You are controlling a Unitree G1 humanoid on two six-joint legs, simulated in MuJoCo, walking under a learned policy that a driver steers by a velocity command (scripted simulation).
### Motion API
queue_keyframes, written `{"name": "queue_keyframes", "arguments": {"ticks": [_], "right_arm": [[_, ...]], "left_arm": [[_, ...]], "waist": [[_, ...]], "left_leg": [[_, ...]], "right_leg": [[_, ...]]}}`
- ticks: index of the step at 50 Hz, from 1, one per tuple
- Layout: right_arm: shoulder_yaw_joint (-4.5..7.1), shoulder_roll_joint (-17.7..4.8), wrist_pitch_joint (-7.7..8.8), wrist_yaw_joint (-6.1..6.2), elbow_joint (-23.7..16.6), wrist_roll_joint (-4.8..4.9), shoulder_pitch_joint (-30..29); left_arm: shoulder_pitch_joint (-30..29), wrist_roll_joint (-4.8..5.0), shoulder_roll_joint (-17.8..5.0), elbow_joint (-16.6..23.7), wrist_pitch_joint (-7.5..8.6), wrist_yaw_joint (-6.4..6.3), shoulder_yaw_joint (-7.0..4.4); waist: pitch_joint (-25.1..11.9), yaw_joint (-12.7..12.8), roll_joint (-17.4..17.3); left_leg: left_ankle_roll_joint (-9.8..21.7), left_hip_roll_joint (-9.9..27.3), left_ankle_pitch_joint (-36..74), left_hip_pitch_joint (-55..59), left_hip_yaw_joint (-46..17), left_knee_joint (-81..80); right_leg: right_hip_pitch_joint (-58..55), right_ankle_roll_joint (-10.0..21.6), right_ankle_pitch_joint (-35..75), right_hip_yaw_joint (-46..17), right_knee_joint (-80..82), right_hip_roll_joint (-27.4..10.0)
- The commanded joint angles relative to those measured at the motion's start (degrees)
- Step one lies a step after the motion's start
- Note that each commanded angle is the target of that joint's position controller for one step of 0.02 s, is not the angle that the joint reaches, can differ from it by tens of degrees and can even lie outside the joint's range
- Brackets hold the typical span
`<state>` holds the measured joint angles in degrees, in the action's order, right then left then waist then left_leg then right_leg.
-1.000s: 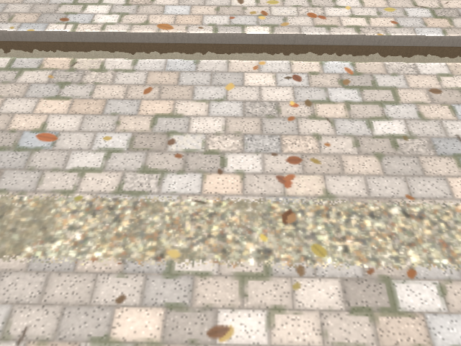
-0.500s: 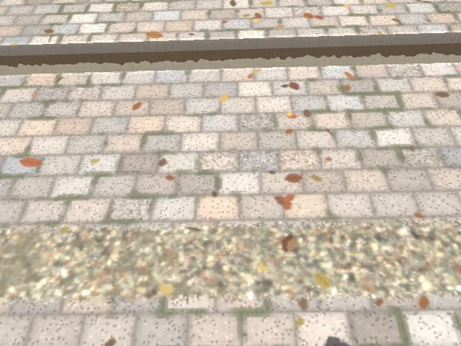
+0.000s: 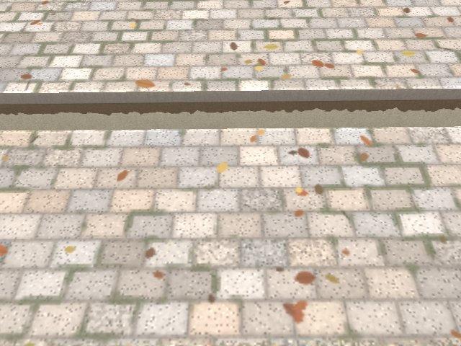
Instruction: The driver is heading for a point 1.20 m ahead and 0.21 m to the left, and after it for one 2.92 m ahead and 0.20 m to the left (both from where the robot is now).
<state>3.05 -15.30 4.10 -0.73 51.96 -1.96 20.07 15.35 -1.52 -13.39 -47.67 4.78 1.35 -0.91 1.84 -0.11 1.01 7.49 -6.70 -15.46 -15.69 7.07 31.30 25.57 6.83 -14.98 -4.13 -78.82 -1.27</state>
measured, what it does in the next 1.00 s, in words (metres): walks ahead, turning left: right foot, then left foot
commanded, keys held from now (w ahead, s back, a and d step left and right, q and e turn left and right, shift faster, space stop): w+shift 0.44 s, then w+q+shift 0.56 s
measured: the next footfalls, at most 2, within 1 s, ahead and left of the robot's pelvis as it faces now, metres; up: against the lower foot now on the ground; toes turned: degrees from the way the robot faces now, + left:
right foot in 0.32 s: +0.52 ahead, -0.11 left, +0.00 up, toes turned -3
left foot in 0.78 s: +0.95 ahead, +0.06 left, +0.00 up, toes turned +16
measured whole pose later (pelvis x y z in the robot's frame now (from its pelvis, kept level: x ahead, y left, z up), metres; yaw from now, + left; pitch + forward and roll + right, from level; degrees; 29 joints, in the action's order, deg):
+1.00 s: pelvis +0.95 +0.04 +0.01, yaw +24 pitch +0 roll +1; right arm 3.6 -17.1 3.0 0.5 52.4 -0.4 28.3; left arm 2.7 -3.7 -13.5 -36.7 3.7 -0.1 1.4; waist 1.2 -3.4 -0.6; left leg 11.1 -13.4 -14.4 -8.6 -4.5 24.2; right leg 38.6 -2.8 -16.3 -6.0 -63.3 -7.3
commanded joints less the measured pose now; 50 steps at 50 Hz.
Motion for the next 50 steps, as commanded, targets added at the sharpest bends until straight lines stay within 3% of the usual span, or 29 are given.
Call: {"name": "queue_keyframes", "arguments": {"ticks": [1, 4, 6, 8, 11, 13, 14, 15, 16, 17, 18, 19, 20, 22, 24, 27, 32, 35, 37, 38, 39, 40, 41, 42, 43, 44, 46, 48, 50], "right_arm": [[-0.08, -2.1, 2.91, -0.04, -0.6, 1.08, 2.0], [-0.12, -3.3, 3.84, -0.69, -0.2, 1.76, 4.4], [-0.16, -3.7, 4.42, -0.75, 0.0, 2.53, 6.1], [-0.16, -4.9, 4.87, -0.39, 1.4, 3.21, 9.6], [-0.22, -7.3, 4.3, 0.27, 2.7, 2.29, 11.8], [0.19, -9.9, 2.96, 1.44, 3.4, 0.72, 11.6], [0.5, -11.2, 2.08, 2.12, 3.6, -0.25, 10.4], [0.87, -12.2, 1.24, 2.5, 3.1, -0.6, 7.3], [0.49, -9.6, 1.23, 2.35, 1.8, -0.85, 5.7], [-1.75, 0.9, 2.43, 0.47, -0.5, 2.93, 13.7], [-0.98, -5.2, 3.17, 0.95, -1.3, 3.15, 9.0], [-0.86, -5.8, 3.35, 1.12, -3.4, 3.05, 0.9], [-1.28, -4.7, 3.39, 0.86, -4.2, 2.42, -1.2], [-1.93, -2.1, 1.63, -0.44, -5.1, 0.19, -1.8], [-2.39, -0.2, -0.14, -1.6, -5.3, -0.06, -1.7], [-2.69, -1.0, -0.93, -2.18, -9.0, 0.33, -11.1], [-3.64, 0.1, -0.06, -3.23, -11.4, 1.59, -20.6], [-3.01, -2.5, -0.08, -2.87, -10.3, 0.79, -18.6], [-1.73, -5.8, -0.15, -2.32, -7.7, 0.57, -7.5], [-0.29, -8.2, -0.37, -1.7, -4.3, 0.62, 5.1], [1.54, -10.6, -0.89, -0.55, -1.6, 0.7, 15.5], [2.91, -14.1, -2.02, 0.64, -1.3, 1.65, 11.6], [4.07, -18.9, -2.5, 0.74, -3.4, 0.47, 8.6], [4.21, -15.9, -2.72, 1.41, -5.1, 0.79, 7.8], [3.42, -11.7, -2.74, 1.7, -4.1, 0.99, 6.7], [2.81, -9.4, -2.17, 1.62, -3.5, 1.19, 4.9], [1.6, -6.9, -0.6, 1.76, -4.5, 1.4, 2.4], [1.77, -8.7, 0.94, 1.59, -5.9, 1.73, 1.1], [2.28, -9.7, 1.2, 1.25, -6.3, 1.73, 1.1]], "left_arm": [[0.9, -1.02, -1.8, 4.3, -1.39, 1.23, 0.37], [-11.0, -0.87, -3.2, 8.6, -1.03, 1.47, 0.82], [-15.9, -0.29, -1.9, 9.9, -0.36, 2.09, 1.61], [-19.7, 0.4, -1.5, 10.5, -0.11, 2.51, 2.0], [-21.3, 0.16, -3.5, 10.7, 0.13, 1.67, 1.63], [-16.3, -0.25, -6.3, 9.4, 0.13, 0.71, 0.42], [-6.4, -0.06, -8.7, 6.8, 0.11, 0.05, -0.66], [6.3, 0.01, -10.6, 2.5, -0.12, -0.87, -1.89], [16.8, -0.83, -14.5, 0.0, -0.57, -2.06, -3.51], [14.9, -2.0, -18.0, 0.2, -0.58, -1.76, -4.78], [11.6, -0.94, -14.5, 0.4, -0.73, -0.51, -4.95], [7.5, -0.66, -11.6, -0.3, -0.06, -0.38, -4.37], [6.3, -0.84, -7.9, -1.6, 0.41, -0.23, -3.73], [5.5, -0.9, -4.0, -3.7, 1.25, -0.69, -2.34], [5.9, 0.05, -4.1, -4.8, 2.45, -0.78, -2.18], [6.8, 0.44, -5.4, -5.3, 3.86, 0.02, -2.22], [11.6, 1.39, -5.5, -6.6, 4.83, -0.44, -1.02], [13.1, 0.86, -9.9, -6.5, 3.63, -2.82, -1.41], [11.5, -0.07, -13.3, -5.5, 1.54, -4.62, -2.4], [8.0, -0.99, -14.5, -4.1, 0.23, -5.14, -2.92], [4.1, -0.93, -15.5, -2.9, -0.4, -4.87, -3.54], [2.3, -1.5, -8.0, 0.1, 0.89, -3.53, -2.11], [6.6, 1.31, -6.2, 6.4, 1.67, -2.91, -0.97], [0.8, 0.82, -8.1, 7.7, 2.97, -2.96, -0.39], [-1.4, 0.46, -9.0, 8.2, 3.66, -2.65, -0.41], [-3.3, -0.56, -8.3, 9.0, 3.3, -2.47, -0.34], [-2.7, -2.62, -7.0, 9.2, -0.02, -2.0, 0.3], [-5.9, -2.9, -6.1, 11.9, -1.95, -1.45, 0.85], [-12.4, -2.08, -4.7, 15.1, -1.9, -0.88, 1.7]], "waist": [[6.2, 3.4, -2.1], [9.4, 1.2, -0.9], [8.6, -0.1, -0.3], [8.2, -1.8, -0.8], [5.6, -2.3, -4.0], [-0.4, 1.2, -7.5], [-5.6, 6.1, -8.7], [-11.1, 12.3, -8.3], [-17.0, 15.6, -5.6], [-25.7, 6.0, 17.1], [-24.0, 8.0, 7.3], [-13.0, 6.8, 2.7], [-6.7, 4.6, -3.0], [-2.0, -0.2, -2.7], [1.4, -2.3, -0.6], [6.5, -1.3, 0.2], [7.2, 1.2, 0.3], [3.4, -0.5, 3.7], [-3.2, -6.9, 5.8], [-9.1, -12.8, 6.0], [-11.7, -18.2, 3.8], [-9.3, -10.7, -13.1], [-20.0, -5.5, -16.3], [-17.4, -8.4, -3.5], [-8.5, -5.7, 3.7], [-3.7, -2.1, 5.9], [-0.3, 2.4, 6.6], [2.4, 3.2, 3.8], [3.7, 1.5, 0.9]], "left_leg": [[6.3, 16.8, -10.4, -2.9, -23.8, -26.4], [5.6, 12.7, 3.5, -2.4, -14.9, -30.7], [3.4, 10.6, 16.5, -2.3, -10.1, -31.1], [2.0, 12.1, 29.2, 2.8, -8.4, -33.5], [0.1, 14.2, 55.7, 18.1, -6.3, -27.3], [-0.5, 16.2, 72.0, 25.6, -6.1, -16.1], [-0.6, 17.3, 75.6, 25.5, -6.2, -4.5], [-0.6, 16.7, 70.9, 21.8, -5.0, 10.8], [0.1, 13.3, 52.0, 9.4, -4.9, 31.3], [-3.1, 1.4, -6.6, -16.3, -7.9, 57.3], [-0.9, 3.5, -6.2, -24.9, -13.4, 59.6], [-0.4, 7.0, -1.1, -28.1, -12.9, 56.1], [-0.1, 9.0, 0.4, -26.3, -12.5, 51.4], [-0.8, 11.3, 0.5, -20.8, -13.3, 45.9], [-2.0, 13.0, 0.9, -21.6, -13.4, 42.1], [-2.6, 13.2, 10.9, -25.3, -10.6, 32.1], [0.3, 9.5, 29.3, -17.4, -0.5, 11.0], [2.4, 3.6, 24.5, -14.0, 4.1, 6.9], [3.7, -0.8, 16.2, -2.3, 5.0, 7.4], [5.5, -1.4, 12.8, 9.6, 2.9, 7.1], [7.9, 1.3, 9.4, 20.9, -3.1, 2.6], [9.6, 10.4, 21.5, 30.9, -18.3, 5.5], [24.2, 21.3, 18.0, 46.1, -47.3, -3.5], [24.0, 23.1, 7.7, 43.1, -53.0, -12.6], [20.3, 21.3, 3.2, 31.9, -48.8, -16.1], [17.5, 18.4, 4.6, 21.8, -43.9, -17.1], [14.5, 13.3, 5.2, 6.4, -36.7, -18.1], [13.4, 8.5, 7.0, -5.3, -31.8, -20.4], [11.5, 5.1, 14.2, -9.9, -28.3, -20.0]], "right_leg": [[12.3, -1.8, 1.4, -0.8, 4.3, -6.3], [16.6, -3.1, 12.3, 4.4, 19.2, -7.4], [9.9, -2.9, 22.2, 7.5, 32.0, -5.9], [5.1, -1.6, 28.5, 10.3, 39.7, -3.5], [4.4, 0.3, 25.6, 12.7, 46.4, 0.5], [-1.6, 1.3, 16.2, 13.0, 47.4, 4.8], [-10.9, 2.4, 12.4, 11.2, 47.4, 5.9], [-22.8, 3.5, 10.3, 10.0, 49.8, 5.1], [-36.8, 5.4, -3.7, 1.1, 45.2, -3.7], [-55.0, 13.8, -16.2, -34.3, 52.8, -21.4], [-52.8, 14.0, -18.6, -41.4, 60.9, -19.7], [-43.8, 12.1, -13.0, -31.1, 62.7, -17.8], [-33.7, 10.5, -6.9, -24.8, 64.7, -16.1], [-20.3, 7.1, -4.7, -16.5, 67.5, -11.6], [-15.2, 5.1, -4.4, -10.2, 71.7, -10.6], [-11.2, 2.1, 8.6, 1.7, 76.2, -7.4], [-16.9, -3.6, 38.4, 14.4, 77.0, -5.5], [-30.2, -5.8, 66.3, 17.7, 67.2, -8.0], [-31.9, -6.4, 80.0, 18.0, 48.6, -10.0], [-28.4, -6.1, 80.4, 16.9, 32.5, -11.0], [-19.4, -5.7, 65.0, 16.9, 10.8, -8.3], [1.8, -6.7, -4.3, 14.0, -9.5, 2.5], [21.6, -9.3, -14.3, 1.9, -22.7, 5.6], [27.7, -8.1, -10.3, -1.8, -19.5, 2.3], [26.2, -7.1, -7.7, -2.2, -11.8, -0.7], [22.9, -7.3, -7.0, -1.4, -5.6, -2.5], [14.9, -9.1, -6.8, -1.1, 2.2, -4.7], [9.3, -10.5, -4.5, 1.9, 13.7, -5.2], [4.4, -10.2, 7.3, 4.2, 26.7, -4.3]]}}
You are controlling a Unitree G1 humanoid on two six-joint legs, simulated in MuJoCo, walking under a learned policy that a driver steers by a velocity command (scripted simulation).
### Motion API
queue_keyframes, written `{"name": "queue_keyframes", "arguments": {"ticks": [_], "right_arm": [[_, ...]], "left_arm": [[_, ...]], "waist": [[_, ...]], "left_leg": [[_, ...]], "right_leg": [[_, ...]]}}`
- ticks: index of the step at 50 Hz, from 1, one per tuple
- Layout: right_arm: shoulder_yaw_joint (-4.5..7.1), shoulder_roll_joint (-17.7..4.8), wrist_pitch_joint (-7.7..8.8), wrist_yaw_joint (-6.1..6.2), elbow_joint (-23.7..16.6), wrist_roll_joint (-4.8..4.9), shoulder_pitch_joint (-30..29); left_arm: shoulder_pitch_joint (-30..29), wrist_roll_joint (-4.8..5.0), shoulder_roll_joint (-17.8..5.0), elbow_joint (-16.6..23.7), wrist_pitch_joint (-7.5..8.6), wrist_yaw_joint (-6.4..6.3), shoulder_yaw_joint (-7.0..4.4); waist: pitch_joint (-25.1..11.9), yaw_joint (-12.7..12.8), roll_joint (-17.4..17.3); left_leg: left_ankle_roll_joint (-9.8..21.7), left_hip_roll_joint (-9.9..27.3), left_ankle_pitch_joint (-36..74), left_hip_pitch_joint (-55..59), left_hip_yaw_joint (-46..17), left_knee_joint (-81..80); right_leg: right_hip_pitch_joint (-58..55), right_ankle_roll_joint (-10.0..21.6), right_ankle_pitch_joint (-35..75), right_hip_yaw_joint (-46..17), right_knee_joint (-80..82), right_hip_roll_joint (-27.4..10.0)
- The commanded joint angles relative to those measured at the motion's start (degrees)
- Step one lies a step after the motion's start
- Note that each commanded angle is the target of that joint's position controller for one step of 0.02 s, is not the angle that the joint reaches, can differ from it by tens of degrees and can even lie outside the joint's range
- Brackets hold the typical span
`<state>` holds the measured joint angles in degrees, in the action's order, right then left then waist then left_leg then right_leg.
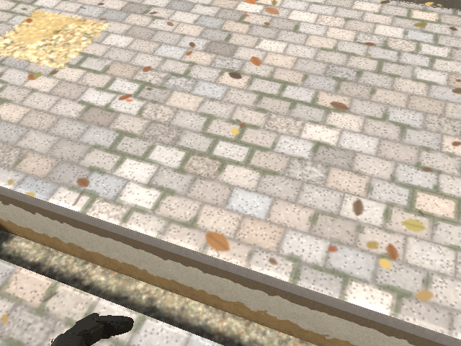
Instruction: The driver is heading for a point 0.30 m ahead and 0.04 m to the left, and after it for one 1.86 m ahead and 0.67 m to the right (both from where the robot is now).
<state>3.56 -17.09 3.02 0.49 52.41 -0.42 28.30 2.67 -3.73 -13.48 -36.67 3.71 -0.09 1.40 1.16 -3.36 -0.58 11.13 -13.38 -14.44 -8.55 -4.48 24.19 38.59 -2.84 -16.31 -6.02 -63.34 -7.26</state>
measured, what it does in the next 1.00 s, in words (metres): walks ahead, turning right: right foot, then left foot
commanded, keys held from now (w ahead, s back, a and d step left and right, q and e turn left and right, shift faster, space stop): w+q+shift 0.08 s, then w+e+shift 0.92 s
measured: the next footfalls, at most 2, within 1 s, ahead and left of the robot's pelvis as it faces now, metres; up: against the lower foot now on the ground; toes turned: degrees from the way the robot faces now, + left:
right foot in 0.16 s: +0.31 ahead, -0.16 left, +0.00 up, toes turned +8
left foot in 0.50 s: +0.48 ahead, +0.11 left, +0.00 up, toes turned -1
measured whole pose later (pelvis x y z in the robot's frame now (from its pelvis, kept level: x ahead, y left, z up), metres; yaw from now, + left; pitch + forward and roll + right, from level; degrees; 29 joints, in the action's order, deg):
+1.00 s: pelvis +0.92 -0.11 -0.02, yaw -30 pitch -1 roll -2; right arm -2.1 -13.5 5.5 -0.7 41.1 -3.4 9.5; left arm 15.7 -1.2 -18.9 -51.4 2.8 0.3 -3.5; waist 6.1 0.7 0.9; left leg -0.1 3.5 -23.2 -34.3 -7.4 84.8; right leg 19.2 10.9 -13.5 -1.0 -34.3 14.4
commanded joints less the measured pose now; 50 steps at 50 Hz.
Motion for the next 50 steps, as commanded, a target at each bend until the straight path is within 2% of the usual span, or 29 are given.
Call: {"name": "queue_keyframes", "arguments": {"ticks": [1, 5, 6, 8, 9, 10, 11, 12, 16, 21, 23, 25, 26, 27, 28, 29, 30, 32, 33, 34, 35, 38, 41, 42, 43, 44, 46, 47, 50], "right_arm": [[1.94, -7.9, 2.04, -0.39, -6.4, 0.6, -6.3], [2.67, -9.9, 0.32, -1.29, -7.5, 0.43, -6.7], [2.66, -10.2, 0.61, -1.29, -7.9, 0.17, -8.4], [3.29, -13.3, 1.81, -1.1, -9.8, -0.6, -21.0], [1.98, -4.3, 2.24, -0.44, -9.8, -0.59, -17.6], [-0.47, 2.9, 2.38, 0.74, -10.9, 0.03, -7.6], [-0.5, 1.1, 1.67, 0.83, -10.3, 0.4, -1.0], [0.16, -3.5, 1.11, 0.77, -10.7, -1.33, -9.5], [0.07, -4.5, -1.38, -0.4, -17.4, -1.67, -24.3], [-0.42, -2.6, -0.64, -4.32, -14.9, -3.99, -21.6], [0.85, -4.3, -0.38, -3.35, -11.9, -4.15, -12.1], [2.82, -6.5, 0.62, -1.84, -6.5, -5.38, 14.7], [3.47, -9.3, 1.85, -1.81, -6.4, -5.47, 11.8], [1.75, -7.5, 1.68, -1.96, -8.4, -4.61, 1.5], [1.91, -7.6, 2.05, -1.86, -7.8, -3.17, -2.1], [3.39, -11.4, 3.09, -1.53, -6.8, -1.6, -1.2], [2.23, -8.0, 4.35, -2.08, -5.8, -2.3, -5.8], [2.26, -6.4, 8.39, -1.09, -2.7, -3.22, -9.4], [1.28, -3.8, 9.31, -1.18, -1.0, -2.73, -7.8], [1.46, -4.7, 8.44, -1.26, -3.2, -3.32, -12.4], [1.63, -8.3, 6.8, -1.32, -5.4, -1.19, -17.8], [0.74, -7.7, 4.34, -0.63, -5.8, -1.71, -14.7], [0.78, -13.9, 2.39, -0.38, -4.7, 0.92, -11.7], [0.19, -11.0, 3.54, -1.97, -7.8, 0.54, -12.9], [-0.32, -11.7, 4.02, -1.74, -9.7, -0.65, -7.4], [-0.54, -13.4, 5.66, -1.52, -9.7, -2.19, -6.9], [-1.92, -10.1, 5.54, -1.63, -11.3, -2.89, -10.3], [-2.2, -8.8, 4.76, -1.02, -14.7, -2.95, -17.8], [-3.41, -6.5, 1.58, -0.55, -15.6, -2.96, -15.4]], "left_arm": [[-1.5, 0.76, -4.3, 5.1, -0.68, 0.55, -0.46], [5.8, 1.76, -4.8, 3.5, 0.05, 1.16, -1.17], [12.9, 2.08, -6.4, 1.6, 0.69, 1.09, -2.13], [42.7, 2.53, -13.5, -6.9, 1.13, 0.1, -5.96], [37.1, 3.42, -14.4, -6.8, 1.24, 0.34, -6.12], [31.9, 2.82, -12.6, -4.6, 1.16, 0.96, -4.61], [27.9, 2.81, -14.1, -3.4, 0.96, 0.58, -5.58], [23.2, 3.52, -10.3, -2.9, 1.72, 0.41, -5.21], [19.3, 3.98, -9.6, -4.9, 2.81, 0.58, -4.84], [21.8, 3.73, -15.3, -6.5, 1.54, 1.4, -7.95], [17.1, 3.05, -12.8, -4.4, 1.47, 1.83, -6.92], [3.8, 3.69, -15.6, -3.0, 2.09, 1.36, -7.4], [1.1, 2.34, -7.6, -2.0, 2.35, 0.58, -6.21], [10.4, 3.32, -4.9, -2.8, 2.0, -0.09, -5.16], [13.8, 2.38, -5.8, -6.0, 0.8, -0.24, -5.29], [11.2, -0.4, -6.1, -4.5, -0.94, 0.68, -5.25], [4.0, 0.71, -10.8, -4.3, -2.6, 1.16, -7.24], [-2.0, 2.24, -8.7, -2.6, -4.42, 1.21, -6.66], [-5.7, 0.63, -4.6, -0.3, -4.62, 1.16, -5.43], [-6.9, 2.69, -3.5, 1.5, -4.61, 2.07, -4.13], [-4.2, 1.53, -4.5, 4.0, -5.27, 3.75, -3.29], [1.1, 2.51, -7.8, -2.2, -4.58, 4.25, -4.53], [30.0, 0.3, -10.9, -13.0, -3.32, 4.34, -7.1], [26.5, 1.1, -16.7, -9.5, -3.7, 3.04, -8.78], [23.3, 2.19, -21.7, -8.6, -4.16, 2.38, -10.16], [21.4, 2.46, -20.2, -7.7, -3.55, 1.09, -10.38], [17.4, 1.43, -17.5, -11.6, -1.17, -0.27, -8.73], [20.3, 2.57, -20.0, -12.7, -0.41, -0.26, -8.87], [12.3, 2.91, -13.9, -10.3, 1.94, -0.23, -6.95]], "waist": [[3.8, 3.7, 1.2], [-4.6, 3.6, -2.2], [-7.1, 7.1, -2.7], [-12.4, 27.0, 2.7], [-8.1, 20.1, 13.0], [-6.0, 8.1, 12.7], [-10.2, 5.0, 12.7], [0.1, 5.2, 4.2], [9.6, 1.8, 1.2], [-2.0, 2.6, 4.3], [-9.3, -3.2, -0.1], [-13.8, -23.9, -4.9], [-7.1, -19.4, -12.4], [-0.4, -6.5, -4.2], [3.7, -1.8, 3.7], [5.9, -0.7, -0.9], [13.2, -0.5, 0.7], [21.0, 1.8, -6.7], [20.5, 2.8, -5.9], [19.4, 6.7, -3.1], [17.6, 11.3, -3.4], [15.3, 12.0, 5.4], [-4.7, 22.5, 1.3], [-8.2, 18.4, 14.1], [-23.1, 13.7, 10.9], [-27.1, 12.9, 0.1], [-9.9, 7.4, -2.0], [-8.0, 10.2, 3.0], [1.7, 1.6, -5.2]], "left_leg": [[6.0, 10.4, 16.6, -17.9, -15.5, -11.4], [2.0, 10.3, 41.8, -16.5, -12.2, -3.8], [0.0, 9.0, 49.1, -16.1, -9.9, 4.3], [-3.4, 8.4, 50.8, -22.4, -6.8, 39.6], [-4.5, 2.0, -3.5, -25.9, -3.0, 62.6], [-3.7, 3.2, -16.8, -33.5, -10.9, 70.9], [-4.8, 4.7, -13.3, -38.1, -10.5, 70.2], [-5.7, 7.9, -8.6, -40.0, -7.0, 65.9], [-13.0, 17.6, -3.2, -30.1, -1.6, 37.9], [-9.8, 17.0, 16.6, -5.7, 0.7, 32.6], [-8.7, 10.7, 13.9, 15.0, 10.6, 35.0], [-7.0, 12.3, 7.5, 42.0, 10.2, 24.8], [-6.9, 22.7, 6.4, 33.7, -2.6, 13.2], [-4.3, 30.6, 16.8, 29.4, -13.9, 8.8], [-1.8, 33.6, 8.7, 28.1, -19.3, 3.8], [2.5, 39.6, -2.9, 21.6, -27.7, -0.5], [2.0, 35.2, -5.7, 13.5, -22.3, -0.8], [-4.7, 30.7, -12.3, 1.7, -8.7, -4.7], [-5.2, 30.4, -15.1, -1.1, -6.9, -7.8], [-6.6, 28.8, -17.9, -11.3, -5.1, -17.5], [-5.3, 30.4, -6.1, -20.0, -0.8, -28.6], [-5.7, 22.7, 35.5, -4.9, 18.9, -17.4], [-8.7, 22.5, 70.4, -18.4, 18.5, 31.5], [-12.3, 9.9, 11.7, -34.8, 20.0, 59.5], [-14.0, 8.8, 0.0, -36.8, 5.3, 75.3], [-11.2, 11.7, 7.5, -37.1, -1.9, 73.4], [-10.1, 15.8, -0.1, -35.0, -1.2, 68.8], [-11.4, 14.4, -13.6, -40.8, -1.6, 74.6], [-12.1, 21.6, -14.1, -32.4, -3.4, 49.8]], "right_leg": [[-12.1, 0.2, 16.5, 6.9, 17.3, 2.8], [-31.1, 3.1, 25.3, 12.1, 14.5, 10.7], [-38.8, 2.9, 21.7, 11.7, 15.0, 12.1], [-59.1, 3.6, 11.9, 13.8, 21.0, 11.7], [-52.9, 6.7, 6.8, -6.4, 33.1, -1.8], [-52.4, 9.9, 38.5, -24.6, 24.9, -12.2], [-52.6, 21.1, 23.3, -39.7, 36.9, -16.9], [-38.5, 24.9, 6.7, -41.8, 44.4, -14.3], [-14.4, 21.2, 3.5, -23.6, 48.2, -3.0], [-15.9, 18.0, 15.6, -14.3, 47.8, 0.5], [-8.7, 14.3, 32.6, -4.2, 35.0, 4.9], [9.4, 11.6, 41.6, -0.2, -9.6, 8.7], [16.2, 10.2, -2.7, -0.7, -23.9, 13.0], [22.8, 9.9, -6.5, -0.3, -22.1, 7.9], [27.5, 9.1, -7.6, 3.0, -19.5, 5.0], [27.7, 9.4, -10.0, 0.2, -16.5, 1.3], [27.7, 8.4, -5.6, -3.0, -7.8, 0.6], [23.2, 7.7, 3.7, -1.8, 4.1, -0.7], [19.6, 8.5, 9.3, -0.1, 3.8, 0.1], [8.2, 9.0, 11.9, -0.7, 9.9, 0.5], [-7.5, 10.9, 13.7, 4.7, 15.6, 2.5], [-7.4, 14.6, 11.1, 12.0, 9.6, 6.8], [-55.8, 18.5, 10.2, 11.0, 18.8, 12.8], [-64.0, 24.5, 11.9, -8.6, 28.8, 2.4], [-69.1, 30.8, -2.3, -31.1, 37.1, -3.8], [-68.2, 28.0, -9.5, -38.3, 40.9, -3.4], [-44.8, 27.1, -3.5, -32.1, 43.7, -0.8], [-45.4, 27.3, 1.5, -32.6, 44.6, -0.1], [-21.4, 24.1, -5.0, -21.7, 50.9, 2.3]]}}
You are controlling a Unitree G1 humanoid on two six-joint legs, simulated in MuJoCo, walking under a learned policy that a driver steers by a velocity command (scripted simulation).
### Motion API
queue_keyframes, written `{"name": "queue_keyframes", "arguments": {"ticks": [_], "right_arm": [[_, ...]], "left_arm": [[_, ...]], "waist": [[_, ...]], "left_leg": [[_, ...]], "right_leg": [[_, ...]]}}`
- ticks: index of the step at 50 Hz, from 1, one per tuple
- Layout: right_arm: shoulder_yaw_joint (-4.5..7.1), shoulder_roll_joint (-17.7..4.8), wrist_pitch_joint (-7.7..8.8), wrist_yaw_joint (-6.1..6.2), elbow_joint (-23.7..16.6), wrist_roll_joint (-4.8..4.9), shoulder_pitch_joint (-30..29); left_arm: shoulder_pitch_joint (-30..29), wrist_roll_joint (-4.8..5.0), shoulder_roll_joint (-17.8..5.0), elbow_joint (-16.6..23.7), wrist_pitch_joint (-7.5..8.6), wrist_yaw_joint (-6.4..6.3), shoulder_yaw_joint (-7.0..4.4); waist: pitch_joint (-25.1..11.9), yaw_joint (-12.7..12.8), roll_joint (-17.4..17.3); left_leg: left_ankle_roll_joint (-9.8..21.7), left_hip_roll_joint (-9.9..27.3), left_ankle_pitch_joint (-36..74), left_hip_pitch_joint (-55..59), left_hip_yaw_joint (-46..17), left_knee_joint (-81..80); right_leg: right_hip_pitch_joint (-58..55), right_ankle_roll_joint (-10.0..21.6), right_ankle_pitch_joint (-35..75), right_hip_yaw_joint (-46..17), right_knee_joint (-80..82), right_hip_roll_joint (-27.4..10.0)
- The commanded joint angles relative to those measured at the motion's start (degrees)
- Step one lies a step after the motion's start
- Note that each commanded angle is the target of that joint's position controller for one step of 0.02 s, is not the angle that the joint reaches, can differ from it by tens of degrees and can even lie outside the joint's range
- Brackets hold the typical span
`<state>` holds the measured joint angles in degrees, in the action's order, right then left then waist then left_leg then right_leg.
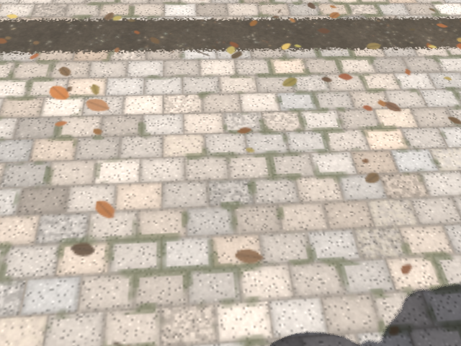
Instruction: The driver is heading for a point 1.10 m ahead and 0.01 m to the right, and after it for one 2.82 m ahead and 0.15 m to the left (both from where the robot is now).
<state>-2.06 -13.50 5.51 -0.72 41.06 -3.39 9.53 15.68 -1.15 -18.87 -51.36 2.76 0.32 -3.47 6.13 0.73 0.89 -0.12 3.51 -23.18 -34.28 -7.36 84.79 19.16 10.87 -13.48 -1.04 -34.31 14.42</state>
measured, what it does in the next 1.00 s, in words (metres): walks ahead: left foot, then right foot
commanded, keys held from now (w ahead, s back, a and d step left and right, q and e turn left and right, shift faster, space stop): w+e+shift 0.30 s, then w+shift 0.30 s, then w+q+shift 0.32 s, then q+shift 0.08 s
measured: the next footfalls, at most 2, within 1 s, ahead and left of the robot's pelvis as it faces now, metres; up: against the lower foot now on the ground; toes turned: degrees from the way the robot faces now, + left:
left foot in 0.24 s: +0.46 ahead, +0.23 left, +0.00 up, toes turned -16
right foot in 0.66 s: +0.77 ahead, -0.08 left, +0.00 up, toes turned -27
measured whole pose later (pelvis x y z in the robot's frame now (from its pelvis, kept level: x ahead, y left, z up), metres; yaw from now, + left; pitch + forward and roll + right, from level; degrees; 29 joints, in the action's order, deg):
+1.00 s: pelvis +0.94 -0.07 +0.00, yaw -14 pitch +1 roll -1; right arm 1.5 -17.6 1.8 -4.2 41.6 -1.2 5.1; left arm 26.2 -0.1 -16.2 -51.9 7.2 -0.4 -1.9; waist 3.5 2.6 -2.0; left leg 5.9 3.5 7.4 -44.9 6.5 43.2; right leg -12.4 2.6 -23.4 13.6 -11.0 5.0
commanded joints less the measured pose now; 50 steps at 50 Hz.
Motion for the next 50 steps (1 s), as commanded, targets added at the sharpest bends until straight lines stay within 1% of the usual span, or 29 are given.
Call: {"name": "queue_keyframes", "arguments": {"ticks": [1, 3, 6, 8, 9, 11, 12, 13, 14, 15, 16, 17, 20, 26, 28, 29, 31, 32, 33, 34, 35, 36, 37, 38, 40, 42, 46, 48, 50], "right_arm": [[2.15, -10.3, -0.91, 0.6, -7.1, 0.2, -2.6], [1.46, -8.3, -1.21, 0.04, -11.4, 1.3, -9.1], [1.17, -5.2, -1.41, -2.35, -11.9, 2.24, -7.8], [2.27, -7.7, -0.83, -2.31, -11.5, 3.19, -6.7], [3.24, -9.9, -0.67, -1.53, -11.4, 2.94, -4.1], [6.33, -15.8, -0.31, 1.05, -7.2, 3.07, 13.3], [7.59, -19.0, -0.36, 2.8, -5.3, 1.46, 23.8], [6.86, -18.8, -0.74, 3.43, -3.8, -0.26, 29.2], [8.01, -23.0, -0.11, 2.63, -6.7, -1.02, 20.2], [7.21, -15.2, -0.43, 2.25, -8.7, -0.46, 11.0], [6.05, -11.4, -0.35, 1.76, -8.4, 0.19, 8.1], [5.64, -10.0, -0.22, 1.16, -6.5, -0.21, 8.8], [4.64, -7.3, 1.58, 0.77, 0.1, 1.46, 14.7], [4.67, -10.4, 2.33, 0.35, 2.9, 2.29, 14.9], [4.41, -11.6, 1.69, 0.5, 5.8, 2.43, 19.3], [4.57, -13.0, 1.19, 0.93, 6.8, 2.48, 20.6], [4.94, -16.0, -0.18, 1.93, 7.8, 2.68, 19.6], [4.96, -16.5, -0.75, 1.96, 7.5, 3.19, 17.1], [3.98, -10.5, -0.85, 1.22, 5.8, 2.5, 18.6], [3.08, -5.8, -0.65, 0.8, 2.8, 4.41, 24.3], [4.42, -12.3, -0.65, 1.24, 1.3, 3.99, 16.1], [4.12, -10.3, -0.55, 1.0, 0.6, 4.07, 13.1], [3.81, -8.7, -1.04, 0.6, 1.7, 3.66, 12.7], [3.76, -7.8, -2.05, 0.09, 2.8, 3.05, 13.5], [3.66, -5.6, -4.13, -1.07, 4.2, 2.2, 15.4], [3.88, -4.9, -4.99, -1.67, 2.4, 2.11, 9.1], [3.03, -3.0, -4.04, -2.93, -1.3, 3.16, -1.1], [2.54, -2.6, -3.35, -3.92, -2.2, 2.35, -4.1], [3.04, -4.3, -3.02, -4.41, 0.1, 1.45, 1.9]], "left_arm": [[-0.7, 0.09, -8.2, 4.7, 4.49, -0.28, -2.08], [-1.5, 1.0, -8.3, 5.9, 5.31, -0.23, -2.39], [-1.8, 1.47, -10.3, 6.8, 5.23, 0.99, -3.87], [0.8, 1.23, -10.8, 7.0, 4.67, 0.98, -4.48], [0.6, 0.82, -11.6, 7.5, 4.38, 0.79, -4.63], [-2.0, -0.51, -13.4, 8.4, 3.56, 1.19, -4.81], [-3.2, -0.93, -8.5, 9.9, 3.72, 1.07, -3.52], [-5.7, -2.01, 3.8, 12.4, 4.01, -0.12, 0.21], [6.6, 3.25, 2.6, 16.4, 3.84, -0.44, 0.47], [1.9, 0.82, -3.2, 12.9, 1.92, -0.72, -0.06], [-3.9, -0.77, -4.7, 13.8, 1.26, 0.54, -0.46], [-6.8, -1.23, -4.3, 14.1, 0.68, 1.82, -0.42], [-9.8, -1.34, 0.0, 17.7, -1.23, 3.67, 1.12], [-20.6, -1.36, -0.2, 22.4, -0.74, 5.8, 3.25], [-21.8, -1.07, -0.6, 22.1, -0.52, 5.14, 3.47], [-19.8, -1.42, -1.5, 21.3, -0.54, 4.41, 3.28], [-5.2, -2.12, -4.4, 17.0, -0.22, 2.67, 1.88], [5.9, -2.42, -6.1, 13.5, -0.01, 1.57, 0.85], [10.1, -3.21, -10.6, 11.7, -0.05, 0.43, -0.67], [8.2, -3.55, -13.6, 13.5, 0.04, -0.16, -1.35], [7.8, -1.72, -10.8, 12.9, -0.16, -0.52, -1.79], [5.2, -1.43, -8.1, 11.1, 0.53, -0.69, -1.0], [3.5, -1.34, -5.1, 10.1, 1.49, -0.42, -0.53], [2.1, -1.48, -3.5, 9.7, 2.34, -0.49, -0.14], [2.5, -0.39, -0.9, 8.0, 3.66, -0.29, 0.55], [3.1, 0.55, -0.4, 6.3, 4.74, 0.22, 0.57], [2.8, 0.47, 0.2, 5.0, 5.74, 0.5, 1.16], [3.8, 1.32, -1.4, 4.5, 6.03, -0.52, 1.21], [4.1, 1.72, -5.3, 5.1, 5.91, -2.25, 0.49]], "waist": [[-0.2, -1.3, -8.0], [1.5, -1.0, -5.7], [-3.0, -0.7, -3.9], [-3.9, 0.2, -0.8], [-4.9, -1.4, 1.1], [-14.2, -11.9, -0.1], [-19.7, -15.4, -5.0], [-15.1, -14.1, -18.7], [-26.4, -3.1, -34.7], [-17.1, -3.1, -13.9], [-11.7, -4.0, -7.0], [-7.4, -3.9, -3.0], [-4.4, -1.4, -6.2], [-0.8, -0.7, -3.0], [-0.9, -0.9, -3.7], [-2.6, 0.4, -6.0], [-11.1, 8.5, -9.3], [-15.2, 14.6, -9.2], [-21.2, 11.6, -0.6], [-29.2, 5.0, 8.7], [-24.8, 8.5, -0.9], [-13.5, 5.4, -0.5], [-7.0, 2.9, -3.0], [-5.0, 0.5, -3.3], [-3.0, -2.4, 0.0], [0.5, -2.4, 0.8], [1.8, -2.1, 1.4], [2.3, -1.8, -0.6], [-3.1, -4.4, 2.0]], "left_leg": [[-1.7, 5.0, 2.1, -4.6, 0.7, -17.3], [-3.1, 5.3, 15.1, 1.4, 1.8, -30.9], [-1.7, 1.0, 31.6, 20.4, 6.5, -43.5], [-1.7, 0.2, 30.9, 23.7, 6.0, -49.8], [-2.0, -0.7, 26.9, 24.7, 5.4, -51.9], [-2.0, -2.7, 13.0, 37.9, 7.5, -52.8], [-0.8, 4.8, 0.5, 49.0, 1.0, -50.9], [-6.1, 16.4, 3.8, 50.3, -9.6, -50.9], [1.0, 28.5, -4.1, 55.7, -50.9, -71.3], [4.5, 23.7, -18.7, 47.1, -43.1, -72.9], [5.9, 19.2, -14.9, 39.1, -29.0, -70.9], [5.8, 15.6, -5.1, 34.0, -19.6, -70.0], [4.2, 11.0, 18.4, 29.8, -5.6, -70.6], [5.1, 7.7, 35.7, 24.1, 11.6, -83.3], [4.9, 8.6, 58.5, 29.2, 14.2, -80.3], [4.7, 9.2, 72.5, 33.1, 15.2, -75.2], [4.8, 10.8, 85.0, 33.7, 14.7, -53.8], [4.9, 9.3, 77.1, 26.4, 14.4, -37.6], [5.6, 2.9, 26.4, 13.0, 12.9, -16.0], [5.4, -3.7, -5.7, -4.7, 5.6, 2.4], [6.3, -1.8, 2.3, -10.2, 2.2, 2.5], [6.0, 0.1, 6.2, -11.0, 3.2, -1.5], [5.6, 2.1, 7.1, -8.9, 3.3, -5.2], [5.1, 3.3, 7.5, -5.6, 2.7, -7.3], [4.1, 5.0, 8.2, -2.7, 2.6, -10.7], [3.7, 5.7, 11.7, -7.2, 3.9, -14.2], [5.3, 2.0, 27.2, -3.6, 12.0, -29.9], [6.2, -1.7, 34.3, 2.5, 17.4, -41.7], [6.8, -7.2, 36.6, 12.8, 20.3, -47.1]], "right_leg": [[3.9, 11.0, -4.7, -28.7, 26.3, -19.0], [8.7, 9.2, 0.3, -25.2, 29.9, -16.8], [11.3, 4.6, 6.3, -20.1, 30.5, -13.6], [2.8, 2.2, 7.2, -22.2, 28.0, -14.3], [-2.7, 1.0, 16.5, -23.1, 22.3, -14.7], [-5.7, -2.5, 34.4, -19.3, -5.3, -12.8], [2.9, -3.8, 21.7, -17.2, -25.8, -10.3], [17.1, -2.9, -20.1, -12.8, -47.6, -8.1], [28.1, -3.2, -18.0, -8.8, -56.7, -5.7], [31.3, -3.4, -7.7, -6.3, -57.3, -12.3], [29.9, -3.8, -1.5, -4.8, -53.2, -14.6], [29.1, -4.5, -0.9, -4.6, -50.7, -15.9], [28.5, -5.5, -2.6, -5.2, -43.9, -15.9], [13.8, -4.8, 12.1, 4.5, -10.7, -13.2], [8.0, -2.8, 10.4, 8.6, -6.2, -10.2], [5.3, -1.9, 7.8, 9.8, -5.1, -8.3], [-10.6, 0.6, 3.0, 6.8, -2.3, -7.0], [-24.5, 2.4, 5.3, 2.6, 3.7, -10.5], [-38.3, 2.7, -7.9, -10.9, 2.5, -23.4], [-49.0, 6.4, -10.6, -40.4, 7.5, -39.5], [-42.8, 5.4, -11.1, -38.8, 13.9, -36.9], [-32.6, 5.1, -6.6, -30.0, 16.8, -34.6], [-23.4, 4.0, -1.1, -23.4, 19.5, -32.2], [-17.4, 2.4, 1.7, -18.2, 21.3, -30.0], [-11.2, 0.2, 4.6, -10.6, 25.6, -28.0], [-10.7, -2.2, 13.9, -2.7, 28.2, -25.9], [-9.1, -7.4, 34.7, 13.0, 29.3, -19.2], [-10.6, -8.8, 49.9, 15.5, 26.3, -19.7], [-14.7, -10.8, 65.6, 15.7, 15.0, -21.3]]}}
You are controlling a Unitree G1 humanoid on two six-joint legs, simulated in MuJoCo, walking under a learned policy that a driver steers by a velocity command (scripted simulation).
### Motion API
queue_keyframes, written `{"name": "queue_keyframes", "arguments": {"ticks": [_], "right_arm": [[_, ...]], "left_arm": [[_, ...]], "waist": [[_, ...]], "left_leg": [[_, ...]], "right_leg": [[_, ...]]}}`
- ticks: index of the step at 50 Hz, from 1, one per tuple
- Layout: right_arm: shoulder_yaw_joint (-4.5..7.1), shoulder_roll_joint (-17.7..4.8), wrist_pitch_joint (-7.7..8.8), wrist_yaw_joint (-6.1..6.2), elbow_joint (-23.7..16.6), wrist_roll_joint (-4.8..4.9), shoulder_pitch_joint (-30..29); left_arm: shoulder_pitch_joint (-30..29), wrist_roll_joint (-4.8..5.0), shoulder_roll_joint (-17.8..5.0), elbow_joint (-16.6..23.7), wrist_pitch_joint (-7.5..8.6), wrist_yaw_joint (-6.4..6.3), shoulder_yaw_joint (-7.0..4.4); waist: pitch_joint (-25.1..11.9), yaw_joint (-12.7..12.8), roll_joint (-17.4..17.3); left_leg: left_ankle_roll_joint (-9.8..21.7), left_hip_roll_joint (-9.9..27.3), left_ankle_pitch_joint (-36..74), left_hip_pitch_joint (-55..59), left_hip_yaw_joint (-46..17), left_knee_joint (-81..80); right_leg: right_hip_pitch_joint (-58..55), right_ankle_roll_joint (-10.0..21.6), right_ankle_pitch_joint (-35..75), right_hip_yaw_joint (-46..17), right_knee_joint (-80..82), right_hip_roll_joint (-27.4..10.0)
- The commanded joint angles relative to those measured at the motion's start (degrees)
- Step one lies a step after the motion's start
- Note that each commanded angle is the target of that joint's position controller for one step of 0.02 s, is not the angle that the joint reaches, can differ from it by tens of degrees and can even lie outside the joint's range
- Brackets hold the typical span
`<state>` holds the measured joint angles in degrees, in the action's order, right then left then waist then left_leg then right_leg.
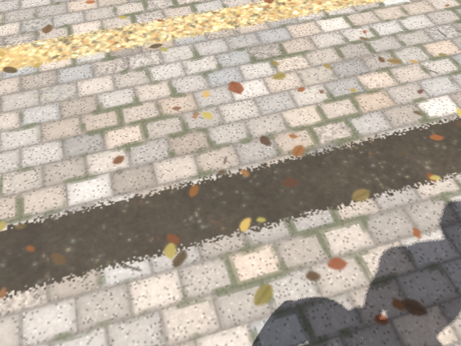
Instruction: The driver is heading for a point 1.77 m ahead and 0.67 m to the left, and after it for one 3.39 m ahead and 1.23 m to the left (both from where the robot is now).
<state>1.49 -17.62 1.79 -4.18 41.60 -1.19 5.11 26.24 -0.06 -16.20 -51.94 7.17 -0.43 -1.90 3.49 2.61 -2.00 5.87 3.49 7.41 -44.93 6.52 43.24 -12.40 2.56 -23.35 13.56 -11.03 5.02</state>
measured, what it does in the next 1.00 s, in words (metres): walks ahead, turning left: left foot, then right foot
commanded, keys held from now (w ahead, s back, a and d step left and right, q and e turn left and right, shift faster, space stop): q+shift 0.70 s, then shift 0.06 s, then e+shift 0.24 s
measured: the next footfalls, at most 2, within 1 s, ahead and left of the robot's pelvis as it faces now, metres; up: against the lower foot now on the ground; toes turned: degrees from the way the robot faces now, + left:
left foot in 0.06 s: +0.30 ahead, +0.05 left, +0.00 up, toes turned +7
right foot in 0.58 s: +0.47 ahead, -0.07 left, +0.00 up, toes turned +43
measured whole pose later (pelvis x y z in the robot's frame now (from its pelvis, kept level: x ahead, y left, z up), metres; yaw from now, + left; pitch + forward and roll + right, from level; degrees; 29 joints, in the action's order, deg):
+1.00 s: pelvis +0.33 -0.05 +0.02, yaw +42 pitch +0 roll +1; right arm 0.6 -15.6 -4.2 0.5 39.3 -0.5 7.2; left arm 17.7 -0.6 -16.2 -42.3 -2.0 0.9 -1.5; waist 3.3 3.9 -0.2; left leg 0.2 -3.4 -20.1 -11.3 -3.1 29.2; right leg 18.4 1.4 -10.4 -0.7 -28.5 0.6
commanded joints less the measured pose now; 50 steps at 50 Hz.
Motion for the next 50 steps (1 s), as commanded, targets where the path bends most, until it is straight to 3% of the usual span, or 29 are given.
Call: {"name": "queue_keyframes", "arguments": {"ticks": [1, 2, 3, 4, 5, 6, 8, 10, 11, 14, 16, 19, 21, 24, 26, 28, 29, 30, 31, 32, 33, 35, 37, 40, 43, 45, 47, 49, 50], "right_arm": [[0.33, -2.2, 0.5, -0.77, 1.6, -1.17, 13.0], [1.74, -5.1, 0.27, -0.05, 4.5, -1.56, 23.9], [3.33, -7.8, 0.17, 1.4, 6.9, -1.12, 32.4], [4.62, -11.2, -0.05, 3.27, 6.7, 0.6, 29.4], [5.95, -18.4, 0.02, 3.04, 4.5, -1.38, 26.5], [6.76, -17.0, -0.57, 3.44, 0.2, 0.16, 22.4], [4.8, -9.8, -1.9, 4.76, -1.2, 1.38, 13.1], [3.81, -7.5, -1.37, 4.72, -1.0, 1.47, 12.9], [3.86, -8.0, -1.02, 4.36, -0.8, 1.25, 13.1], [4.81, -10.0, -0.71, 4.18, -1.4, 0.18, 12.5], [5.12, -9.9, -1.67, 4.63, -2.0, 0.75, 12.4], [5.69, -10.2, -3.43, 5.2, -3.0, 1.27, 13.2], [6.07, -10.4, -4.05, 5.21, -3.6, 0.92, 13.9], [6.43, -10.6, -4.3, 4.96, -4.3, 0.17, 13.9], [6.54, -10.6, -4.31, 4.75, -5.1, 0.05, 12.2], [6.28, -10.1, -4.29, 4.62, -6.4, 0.75, 8.3], [5.65, -7.8, -4.12, 4.65, -6.6, 1.39, 9.7], [4.44, -3.2, -4.08, 4.92, -7.7, 1.8, 14.9], [5.76, -10.1, -4.29, 4.87, -7.1, -0.63, 15.5], [6.39, -11.7, -4.53, 4.53, -6.4, -1.5, 13.4], [6.48, -11.6, -5.0, 3.86, -5.8, -1.19, 12.2], [6.1, -10.6, -6.05, 2.37, -5.6, 0.16, 12.6], [5.33, -9.4, -6.37, 2.1, -5.9, 0.82, 11.3], [4.15, -7.3, -6.55, 2.43, -6.6, 0.86, 7.9], [2.59, -4.4, -6.71, 3.18, -5.6, 0.79, 7.6], [1.15, -2.5, -6.9, 3.79, -4.8, 0.6, 7.0], [1.22, -3.9, -6.55, 4.82, -4.6, 0.75, 6.4], [1.02, -3.9, -5.33, 5.59, -3.2, 0.64, 10.1], [1.39, -6.1, -4.49, 5.97, -2.8, 0.24, 11.5]], "left_arm": [[-7.5, 0.66, -9.9, 6.4, 0.8, -2.27, -1.6], [-9.9, 0.34, -11.3, 7.2, -0.16, -2.54, -2.04], [-12.9, 0.62, -11.6, 7.8, -1.04, -2.08, -2.52], [-13.7, 0.34, -6.1, 7.9, -1.46, -0.74, -1.66], [-0.7, 1.07, -2.0, 12.3, -1.74, -1.56, -0.04], [-3.6, -0.48, -5.4, 13.6, -1.63, -1.99, 0.47], [-9.1, -2.35, -6.3, 14.6, -2.33, -1.52, 0.56], [-9.8, -3.36, -6.6, 15.0, -5.46, -1.8, 0.38], [-10.2, -3.29, -5.8, 15.5, -6.78, -2.05, 0.64], [-12.9, -2.43, -3.6, 17.4, -7.49, -2.04, 1.31], [-15.7, -2.1, -3.9, 18.5, -7.8, -1.98, 1.36], [-21.0, -1.78, -4.3, 20.2, -8.34, -1.77, 1.55], [-23.7, -1.38, -4.9, 20.8, -8.09, -1.81, 1.55], [-25.5, -0.79, -6.0, 21.1, -6.83, -1.91, 1.46], [-23.7, -0.34, -6.8, 20.4, -5.98, -1.94, 1.32], [-18.9, -0.43, -7.2, 19.0, -5.31, -2.33, 0.98], [-17.5, -0.93, -9.0, 18.5, -5.04, -2.89, 0.4], [-18.7, -1.2, -14.8, 19.9, -5.75, -3.31, -0.69], [-15.6, -0.62, -13.3, 19.3, -6.82, -2.74, -0.84], [-15.7, -0.48, -9.9, 19.2, -7.39, -2.68, -0.19], [-17.8, -0.47, -7.6, 19.5, -7.84, -2.61, 0.31], [-20.6, -1.3, -7.9, 20.2, -8.31, -2.73, 0.18], [-18.3, -1.71, -7.8, 19.6, -8.0, -2.17, -0.14], [-13.4, -1.51, -8.5, 17.3, -7.15, -1.55, -0.9], [-13.9, -1.1, -7.6, 15.8, -6.61, -0.83, -0.65], [-15.4, -1.06, -7.1, 15.1, -6.86, 0.15, -0.37], [-12.0, -1.16, -11.0, 13.5, -8.1, 1.11, -2.2], [-11.2, -0.09, -12.0, 12.9, -8.99, 1.69, -3.07], [-10.3, 0.34, -10.8, 13.1, -8.91, 1.61, -3.11]], "waist": [[-4.8, -9.4, 6.2], [-10.2, -14.6, 6.7], [-12.6, -19.4, 3.3], [-8.3, -16.4, -8.9], [-22.6, -6.6, -11.2], [-32.0, -9.4, 1.2], [-12.9, -3.1, 9.0], [-5.6, -1.0, 9.9], [-5.0, -0.4, 9.5], [-10.0, -0.6, 6.0], [-11.9, -1.7, 3.1], [-11.0, -4.4, -0.7], [-9.2, -5.8, -2.3], [-7.4, -6.9, -4.3], [-6.9, -5.9, -5.4], [-5.4, -2.6, -5.9], [-6.6, -2.8, -0.3], [-9.9, -6.3, 14.3], [-12.9, -4.2, 13.5], [-10.2, -4.2, 9.3], [-7.2, -4.4, 7.2], [-5.5, -5.2, 10.2], [-6.2, -4.3, 10.4], [-6.9, -2.1, 10.6], [-7.7, -2.7, 11.3], [-7.0, -2.9, 14.8], [-5.1, -1.6, 16.9], [-5.5, -4.0, 13.6], [-7.1, -3.9, 10.8]], "left_leg": [[1.6, -9.7, 3.5, 31.5, 6.1, -5.9], [3.3, -11.1, 1.0, 43.4, 3.4, -4.9], [6.8, -8.0, 4.9, 52.0, -2.2, -9.5], [8.7, -1.7, 30.5, 56.6, -9.7, -11.8], [21.4, 14.5, 63.3, 74.0, -31.5, -5.1], [23.7, 16.3, 44.2, 73.8, -41.2, -12.9], [18.6, 9.9, 12.6, 48.1, -37.3, -23.7], [15.7, 6.8, 22.4, 32.8, -31.8, -25.1], [14.7, 4.7, 24.9, 27.5, -29.1, -25.2], [11.1, -0.1, 31.8, 27.2, -25.6, -21.4], [7.3, -2.2, 26.5, 29.4, -25.9, -19.6], [3.7, -3.8, 12.5, 32.9, -30.6, -19.4], [3.7, -3.3, 6.1, 35.9, -34.8, -19.3], [4.7, -2.3, 7.8, 39.4, -39.2, -16.8], [3.5, -2.7, 8.6, 38.7, -41.6, -15.2], [-0.3, -5.7, -0.3, 32.3, -41.6, -13.2], [-3.2, -9.2, -18.4, 26.4, -36.9, -6.8], [-6.4, -17.1, -44.5, 16.6, -23.6, 6.9], [-7.2, -16.4, -46.7, 13.3, -17.1, 15.6], [-7.7, -12.5, -41.5, 12.3, -15.8, 20.9], [-8.3, -10.5, -36.8, 12.9, -15.1, 23.0], [-9.3, -9.2, -31.8, 13.8, -12.2, 28.3], [-9.8, -8.8, -30.8, 14.7, -10.3, 29.7], [-9.3, -9.8, -32.1, 14.9, -12.3, 24.8], [-7.9, -10.0, -33.7, 20.2, -14.2, 11.4], [-7.1, -7.9, -35.4, 28.1, -8.5, -2.0], [-6.6, -9.4, -33.4, 29.8, -6.0, -8.6], [-5.0, -9.1, -23.2, 36.4, -6.3, -22.3], [-3.5, -5.2, -20.6, 43.3, -9.9, -25.3]], "right_leg": [[16.9, -3.3, 80.7, 0.4, -17.9, -13.2], [20.3, -4.0, 80.5, -0.8, -32.4, -14.3], [25.9, -4.9, 59.7, -0.8, -54.0, -11.5], [39.1, -5.5, -5.7, -0.5, -76.6, 0.6], [54.0, -7.6, -13.4, -12.0, -95.5, -0.1], [55.9, -6.1, -5.4, -18.3, -93.6, -1.7], [54.0, -5.2, -2.4, -18.8, -79.5, -6.5], [47.5, -6.4, -2.3, -18.1, -69.5, -8.6], [44.3, -7.1, -2.5, -17.7, -64.4, -9.2], [42.0, -7.4, 4.3, -16.8, -54.5, -8.5], [43.0, -7.1, 9.8, -17.5, -50.1, -7.8], [45.8, -6.8, 12.4, -19.2, -44.8, -6.1], [47.7, -6.5, 10.9, -20.8, -40.9, -5.0], [46.4, -5.3, 7.5, -22.5, -34.2, -3.1], [40.6, -4.3, 6.5, -23.2, -27.1, -2.0], [28.4, -3.4, 11.9, -22.3, -12.7, -2.3], [19.2, -1.7, 17.0, -26.6, -7.0, -9.6], [10.1, 4.0, 28.8, -42.5, -6.6, -26.5], [10.9, 9.6, 36.0, -48.1, -7.7, -29.5], [13.0, 9.5, 36.3, -41.9, -8.4, -27.1], [16.9, 7.9, 33.6, -34.1, -8.2, -22.7], [20.5, 6.7, 33.8, -24.9, -7.9, -18.0], [21.4, 7.5, 37.6, -21.8, -8.0, -17.2], [19.1, 9.4, 39.9, -22.7, -8.6, -18.2], [19.7, 9.0, 34.1, -23.4, -8.5, -17.9], [22.9, 8.0, 27.2, -23.8, -7.1, -15.2], [22.9, 8.5, 31.5, -27.7, -9.1, -14.6], [25.3, 6.2, 34.5, -29.6, -12.4, -13.9], [30.3, 3.5, 27.9, -29.9, -13.7, -12.7]]}}
Velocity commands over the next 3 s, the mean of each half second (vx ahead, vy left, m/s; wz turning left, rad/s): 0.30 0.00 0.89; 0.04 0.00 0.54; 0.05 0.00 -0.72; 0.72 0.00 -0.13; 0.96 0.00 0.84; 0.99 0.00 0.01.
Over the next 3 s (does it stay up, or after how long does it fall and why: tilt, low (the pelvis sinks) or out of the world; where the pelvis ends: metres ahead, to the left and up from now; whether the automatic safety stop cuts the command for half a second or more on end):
stays up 1.31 0.56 0.02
